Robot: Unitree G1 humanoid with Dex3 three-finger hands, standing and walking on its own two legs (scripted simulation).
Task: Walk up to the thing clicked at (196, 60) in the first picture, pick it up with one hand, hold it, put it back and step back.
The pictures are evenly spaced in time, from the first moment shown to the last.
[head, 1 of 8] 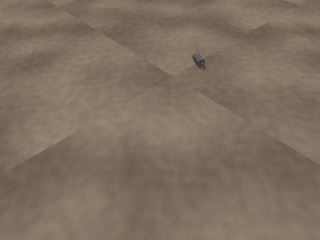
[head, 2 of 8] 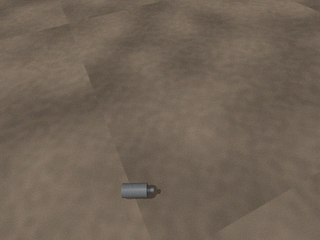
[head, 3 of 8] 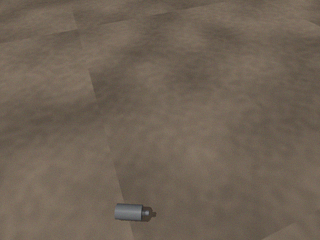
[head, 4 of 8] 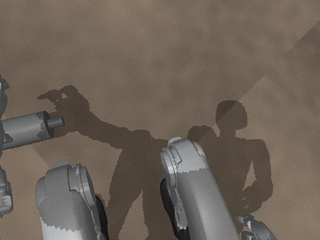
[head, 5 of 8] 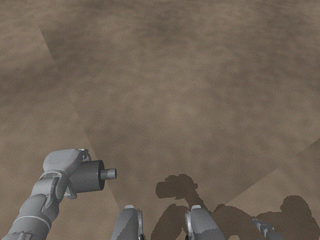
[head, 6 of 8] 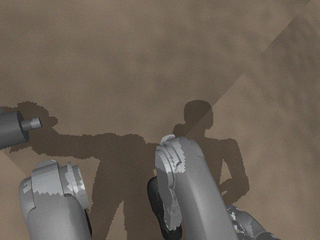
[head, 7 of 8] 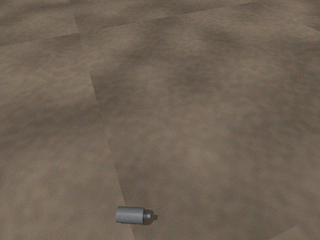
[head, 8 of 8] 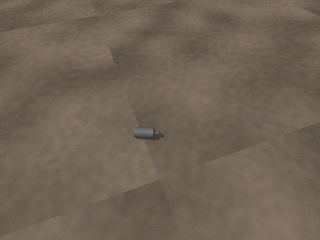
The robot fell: no
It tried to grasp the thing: yes
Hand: left
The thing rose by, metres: 0.65
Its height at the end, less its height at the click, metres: +0.00
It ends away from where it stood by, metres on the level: 0.00
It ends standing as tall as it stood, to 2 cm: yes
